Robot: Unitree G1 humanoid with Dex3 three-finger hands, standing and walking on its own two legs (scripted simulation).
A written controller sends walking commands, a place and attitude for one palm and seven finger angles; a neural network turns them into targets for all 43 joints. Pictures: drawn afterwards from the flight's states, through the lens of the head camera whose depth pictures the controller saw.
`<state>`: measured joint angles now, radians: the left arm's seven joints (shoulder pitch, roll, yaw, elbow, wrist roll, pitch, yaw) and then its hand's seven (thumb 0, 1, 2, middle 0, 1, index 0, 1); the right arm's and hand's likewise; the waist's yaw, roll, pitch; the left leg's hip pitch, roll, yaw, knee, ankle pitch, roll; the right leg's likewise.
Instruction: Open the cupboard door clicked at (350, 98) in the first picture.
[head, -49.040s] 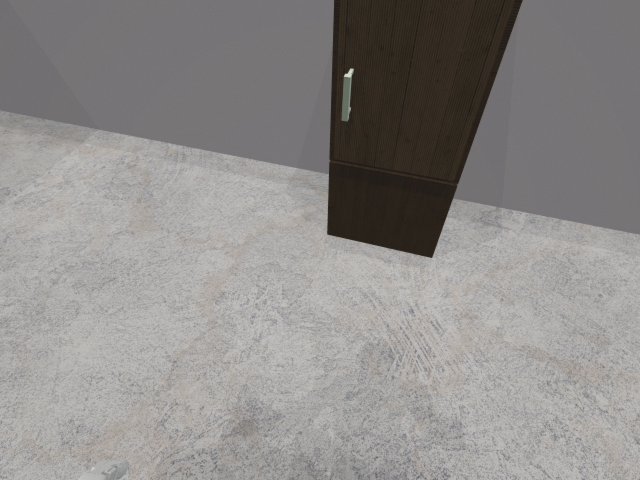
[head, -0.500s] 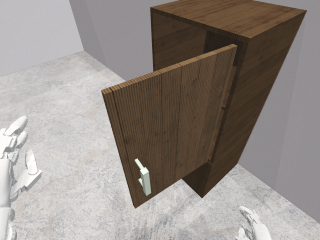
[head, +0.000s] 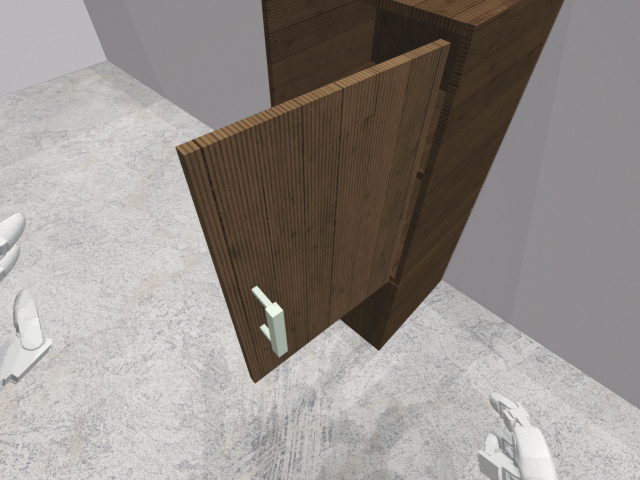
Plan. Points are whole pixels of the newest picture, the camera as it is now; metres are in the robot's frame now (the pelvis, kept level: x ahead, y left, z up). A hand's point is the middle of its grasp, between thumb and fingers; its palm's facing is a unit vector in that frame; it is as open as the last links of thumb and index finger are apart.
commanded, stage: step back with the hand held close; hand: left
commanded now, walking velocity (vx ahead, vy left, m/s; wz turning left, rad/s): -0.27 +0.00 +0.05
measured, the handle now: (269, 322) +0.36 +0.10 -0.09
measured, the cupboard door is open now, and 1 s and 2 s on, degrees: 83 83 83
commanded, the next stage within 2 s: stop stepping back and stand still in 0.94 s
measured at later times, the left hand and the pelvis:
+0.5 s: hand out of the picture +0.14 +0.27 +0.17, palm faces +0.52 -0.72 -0.46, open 7.4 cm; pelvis -0.06 -0.01 -0.02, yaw +3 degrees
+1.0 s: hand out of the picture +0.08 +0.24 +0.17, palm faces +0.42 -0.81 -0.42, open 7.4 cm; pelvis -0.15 -0.02 +0.00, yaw -2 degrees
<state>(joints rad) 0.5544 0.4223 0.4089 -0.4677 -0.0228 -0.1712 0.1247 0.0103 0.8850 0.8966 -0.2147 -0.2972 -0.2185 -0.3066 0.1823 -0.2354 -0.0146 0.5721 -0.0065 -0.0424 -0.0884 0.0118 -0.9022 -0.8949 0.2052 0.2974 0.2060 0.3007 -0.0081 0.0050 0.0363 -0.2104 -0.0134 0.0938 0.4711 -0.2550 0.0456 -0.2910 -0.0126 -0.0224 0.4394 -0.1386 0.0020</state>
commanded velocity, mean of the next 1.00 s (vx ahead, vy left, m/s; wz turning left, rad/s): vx -0.35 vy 0.00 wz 0.00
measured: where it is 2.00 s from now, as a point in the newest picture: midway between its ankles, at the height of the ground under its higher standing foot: outside the picture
